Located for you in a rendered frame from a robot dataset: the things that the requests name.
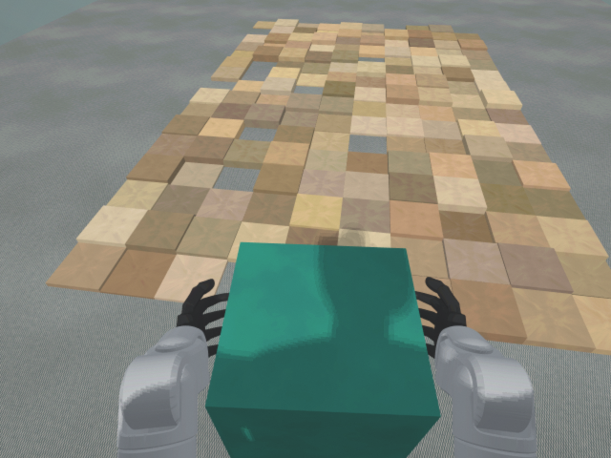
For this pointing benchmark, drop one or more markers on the left robot forearm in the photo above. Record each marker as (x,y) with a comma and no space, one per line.
(158,397)

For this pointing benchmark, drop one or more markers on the right robot hand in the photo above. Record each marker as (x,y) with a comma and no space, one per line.
(447,307)

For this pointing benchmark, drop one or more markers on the right robot forearm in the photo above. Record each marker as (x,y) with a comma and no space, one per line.
(493,397)

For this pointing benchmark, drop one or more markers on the carton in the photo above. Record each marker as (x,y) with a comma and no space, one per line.
(322,354)

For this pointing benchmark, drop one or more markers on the left robot hand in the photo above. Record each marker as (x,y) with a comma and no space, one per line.
(194,306)

